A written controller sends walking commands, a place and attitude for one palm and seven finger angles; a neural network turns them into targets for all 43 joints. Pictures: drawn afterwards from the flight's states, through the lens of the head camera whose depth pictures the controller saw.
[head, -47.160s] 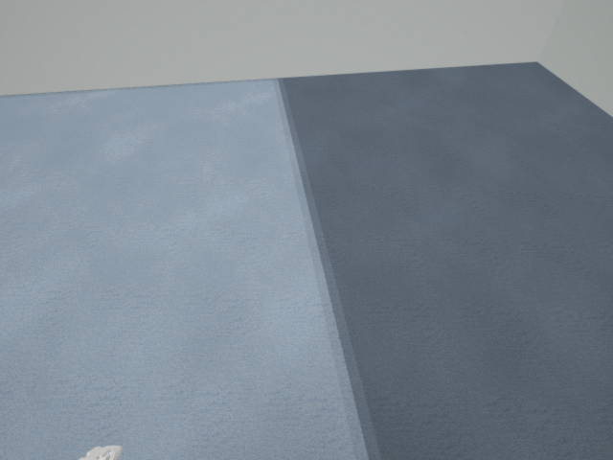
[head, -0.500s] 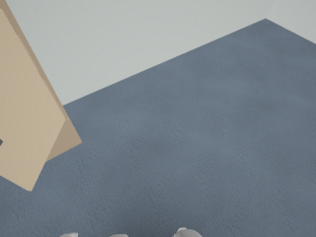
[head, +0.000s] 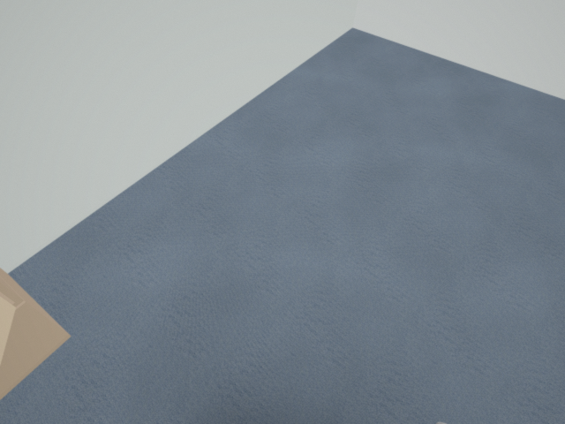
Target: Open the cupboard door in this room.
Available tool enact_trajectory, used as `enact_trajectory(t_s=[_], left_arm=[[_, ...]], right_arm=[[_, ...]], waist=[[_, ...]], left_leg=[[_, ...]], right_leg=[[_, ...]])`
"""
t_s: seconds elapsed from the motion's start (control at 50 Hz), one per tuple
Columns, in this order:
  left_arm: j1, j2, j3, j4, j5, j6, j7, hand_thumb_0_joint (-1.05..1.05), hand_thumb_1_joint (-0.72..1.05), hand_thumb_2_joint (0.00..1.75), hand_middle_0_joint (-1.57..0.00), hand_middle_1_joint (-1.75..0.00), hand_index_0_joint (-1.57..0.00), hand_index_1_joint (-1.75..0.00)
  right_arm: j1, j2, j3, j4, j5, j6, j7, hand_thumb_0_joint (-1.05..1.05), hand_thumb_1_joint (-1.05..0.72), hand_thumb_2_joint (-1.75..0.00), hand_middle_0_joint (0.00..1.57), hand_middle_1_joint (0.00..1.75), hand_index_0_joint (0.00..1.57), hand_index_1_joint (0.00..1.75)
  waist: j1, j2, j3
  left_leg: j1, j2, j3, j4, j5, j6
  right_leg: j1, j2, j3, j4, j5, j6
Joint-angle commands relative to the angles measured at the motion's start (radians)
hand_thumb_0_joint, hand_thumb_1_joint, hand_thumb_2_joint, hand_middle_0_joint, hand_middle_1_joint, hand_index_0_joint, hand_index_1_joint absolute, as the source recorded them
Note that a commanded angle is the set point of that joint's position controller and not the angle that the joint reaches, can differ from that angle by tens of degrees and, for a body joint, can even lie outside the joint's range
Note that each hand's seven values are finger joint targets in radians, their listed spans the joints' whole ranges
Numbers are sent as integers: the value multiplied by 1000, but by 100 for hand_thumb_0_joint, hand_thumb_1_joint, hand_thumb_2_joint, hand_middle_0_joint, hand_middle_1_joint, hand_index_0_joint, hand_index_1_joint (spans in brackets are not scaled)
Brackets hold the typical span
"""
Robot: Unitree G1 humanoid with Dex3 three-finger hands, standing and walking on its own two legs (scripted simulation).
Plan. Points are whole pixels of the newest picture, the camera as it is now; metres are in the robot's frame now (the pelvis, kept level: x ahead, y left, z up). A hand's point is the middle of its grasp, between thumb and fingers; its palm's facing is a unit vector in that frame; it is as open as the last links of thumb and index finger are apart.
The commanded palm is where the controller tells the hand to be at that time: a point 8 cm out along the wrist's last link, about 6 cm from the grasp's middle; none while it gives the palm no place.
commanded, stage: walk to a spot facing it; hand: left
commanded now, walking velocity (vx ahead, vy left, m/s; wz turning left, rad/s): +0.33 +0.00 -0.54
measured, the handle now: out of the picture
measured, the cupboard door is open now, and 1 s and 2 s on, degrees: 48 48 48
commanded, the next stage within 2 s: turn to face it in 1.02 s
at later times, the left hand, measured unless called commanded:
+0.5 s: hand (253, 297) +0.36 +0.08 -0.15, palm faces -0.26 -0.94 -0.20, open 7.4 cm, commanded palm none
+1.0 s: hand (291, 219) +0.55 +0.01 -0.15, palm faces -0.37 -0.91 -0.18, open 7.4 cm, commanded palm none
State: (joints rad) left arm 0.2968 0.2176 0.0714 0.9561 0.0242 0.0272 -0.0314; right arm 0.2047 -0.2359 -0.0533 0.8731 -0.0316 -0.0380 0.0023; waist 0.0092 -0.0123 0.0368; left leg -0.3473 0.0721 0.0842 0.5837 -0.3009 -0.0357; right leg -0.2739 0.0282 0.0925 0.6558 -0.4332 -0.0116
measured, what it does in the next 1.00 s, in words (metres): walks ahead, turning right: right foot, then left foot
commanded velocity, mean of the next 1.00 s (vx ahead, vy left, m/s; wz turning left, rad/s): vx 0.35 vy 0.00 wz -0.31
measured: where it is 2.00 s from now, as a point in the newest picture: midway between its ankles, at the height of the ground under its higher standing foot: (357, 306)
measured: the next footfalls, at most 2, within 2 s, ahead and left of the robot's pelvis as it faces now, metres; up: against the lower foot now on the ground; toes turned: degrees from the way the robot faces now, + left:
right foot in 0.36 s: +0.22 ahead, -0.18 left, +0.00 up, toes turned -17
left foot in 0.68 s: +0.45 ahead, +0.02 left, +0.00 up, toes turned -10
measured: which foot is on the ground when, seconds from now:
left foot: down 0.00-0.34, up 0.36-0.66, down 0.68-1.00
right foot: up 0.00-0.34, down 0.36-0.68, up 0.70-1.00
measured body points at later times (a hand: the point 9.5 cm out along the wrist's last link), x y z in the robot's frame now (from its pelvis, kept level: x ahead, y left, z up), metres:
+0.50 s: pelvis +0.19 -0.07 +0.00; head +0.23 -0.08 +0.45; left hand +0.37 +0.13 -0.13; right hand +0.09 -0.30 -0.14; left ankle +0.19 +0.09 -0.66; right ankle +0.19 -0.17 -0.73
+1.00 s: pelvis +0.41 -0.14 +0.01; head +0.43 -0.14 +0.46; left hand +0.57 +0.06 -0.14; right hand +0.30 -0.35 -0.14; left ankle +0.41 +0.02 -0.73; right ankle +0.43 -0.27 -0.71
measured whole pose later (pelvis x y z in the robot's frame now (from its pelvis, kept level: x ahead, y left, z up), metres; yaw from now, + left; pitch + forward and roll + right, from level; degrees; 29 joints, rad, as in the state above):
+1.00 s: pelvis +0.41 -0.14 +0.01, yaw -23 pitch +0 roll +0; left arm 0.20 0.20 0.07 0.99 0.03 -0.01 -0.05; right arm 0.35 -0.20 -0.05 1.05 -0.04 -0.04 0.00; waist -0.01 0.00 0.04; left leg -0.12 0.13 0.19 0.48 -0.34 -0.06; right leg -0.41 -0.07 -0.11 0.62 -0.25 -0.01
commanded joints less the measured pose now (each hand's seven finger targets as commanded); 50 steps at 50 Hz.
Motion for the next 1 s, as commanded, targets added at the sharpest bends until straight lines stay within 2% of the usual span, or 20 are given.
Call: enact_trajectory(t_s=[0.0,0.06,0.1,0.22,0.28,0.3,0.32,0.34,0.36,0.38,0.44,0.62,0.64,0.66,0.68,0.74,0.82,0.94,0.96,0.98], left_arm=[[-274,93,33,-189,6,-58,-20,0,90,90,-20,-30,-20,-30],[-209,49,24,-141,10,-43,-43,0,90,90,-20,-30,-20,-30],[-209,24,9,-134,7,-33,-48,0,90,90,-20,-30,-20,-30],[-310,31,-3,-146,6,-29,-42,0,90,90,-20,-30,-20,-30],[-190,68,10,-101,8,-37,-35,0,90,90,-20,-30,-20,-30],[-12,120,28,-45,9,-51,-26,0,90,90,-20,-30,-20,-30],[178,253,66,1,15,-63,-3,0,90,90,-20,-30,-20,-30],[216,310,74,18,-14,-59,8,0,90,90,-20,-30,-20,-30],[120,299,68,-3,-21,-51,19,0,90,90,-20,-30,-20,-30],[25,223,51,-29,-16,-56,26,0,90,90,-20,-30,-20,-30],[-113,135,29,-60,0,-73,31,0,90,90,-20,-30,-20,-30],[-55,127,32,2,-8,-83,18,0,90,90,-20,-30,-20,-30],[-61,96,26,-10,-8,-80,15,0,90,90,-20,-30,-20,-30],[-29,32,12,-25,-14,-79,9,0,90,90,-20,-30,-20,-30],[-76,41,5,-60,-12,-90,5,0,90,90,-20,-30,-20,-30],[-152,52,13,-50,5,-89,-3,0,90,90,-20,-30,-20,-30],[-124,4,-2,-34,1,-60,-20,0,90,90,-20,-30,-20,-30],[-63,35,13,-2,7,-57,-19,0,90,90,-20,-30,-20,-30],[17,69,24,22,7,-60,-14,0,90,90,-20,-30,-20,-30],[133,152,42,52,11,-71,-4,0,90,90,-20,-30,-20,-30]], right_arm=[[320,-247,-57,37,-16,-34,-30,0,-90,-90,20,30,20,30],[184,-137,-20,22,-9,-47,-30,0,-90,-90,20,30,20,30],[216,-119,-13,47,-5,-52,-31,0,-90,-90,20,30,20,30],[277,-121,-15,93,-11,-37,-21,0,-90,-90,20,30,20,30],[252,-137,-13,103,-7,-27,-22,0,-90,-90,20,30,20,30],[217,-129,-9,94,5,-29,-17,0,-90,-90,20,30,20,30],[178,-58,3,48,25,-32,-6,0,-90,-90,20,30,20,30],[98,-54,-2,8,29,-33,-13,0,-90,-90,20,30,20,30],[65,-60,-11,4,25,-29,-13,0,-90,-90,20,30,20,30],[50,-62,-15,20,16,-24,-15,0,-90,-90,20,30,20,30],[146,-22,-15,84,0,5,-7,0,-90,-90,20,30,20,30],[114,-40,-25,71,2,-29,10,0,-90,-90,20,30,20,30],[217,-97,-39,104,-3,-37,0,0,-90,-90,20,30,20,30],[345,-204,-62,131,-24,-40,-9,0,-90,-90,20,30,20,30],[404,-228,-62,131,-22,-28,-18,0,-90,-90,20,30,20,30],[231,-102,-30,100,-13,-41,-18,0,-90,-90,20,30,20,30],[170,-93,-25,115,-8,-51,-19,0,-90,-90,20,30,20,30],[139,-108,-31,128,-4,-18,-7,0,-90,-90,20,30,20,30],[125,-94,-26,125,-2,-15,-5,0,-90,-90,20,30,20,30],[102,-54,-16,108,10,-15,1,0,-90,-90,20,30,20,30]], waist=[[-143,107,6],[-50,167,47],[-49,195,-1],[-71,184,28],[11,148,-25],[100,59,-107],[179,-237,-221],[178,-251,-209],[137,-145,-109],[82,-160,-52],[-28,-151,-33],[-58,-10,-12],[-108,98,-49],[-146,325,-116],[-165,280,-124],[-88,166,25],[-38,167,-3],[7,110,5],[53,53,-4],[111,-145,-39]], left_leg=[[329,482,-610,-430,-363,228],[258,314,-209,-395,-6,134],[295,258,-39,-354,209,112],[263,264,79,-321,304,103],[211,249,134,-111,497,75],[64,205,169,124,513,41],[-252,64,225,495,87,-7],[-404,7,61,729,-336,-14],[-452,78,-37,772,-269,-12],[-427,111,-66,734,-169,-15],[-186,114,-36,486,-78,-29],[158,10,20,-71,135,-13],[316,79,-91,-134,44,26],[476,311,-414,-253,-129,127],[478,445,-630,-370,-253,226],[232,369,-401,-401,-131,181],[179,258,-53,-378,133,132],[63,206,43,-258,-65,93],[-2,161,84,-129,-76,63],[-170,63,178,145,-117,19]], right_leg=[[-557,-78,-32,548,-85,-9],[-487,-137,-87,495,113,22],[-422,-127,-138,372,163,27],[-229,-75,-235,67,183,0],[46,-14,-279,-43,184,-41],[342,-32,-218,-90,190,-80],[605,-316,201,-208,125,-187],[567,-486,482,-374,225,-275],[425,-479,444,-400,69,-299],[285,-416,348,-411,74,-249],[27,-292,85,-418,227,-188],[-31,-187,37,-302,117,-126],[-133,-123,-12,-113,126,-92],[-322,-3,-147,211,-29,-36],[-418,12,-113,446,-144,-28],[-472,-127,-52,608,72,-18],[-259,-140,-140,220,118,9],[60,-55,-254,-64,235,5],[181,-62,-214,-117,193,-14],[340,-218,30,-228,46,-89]])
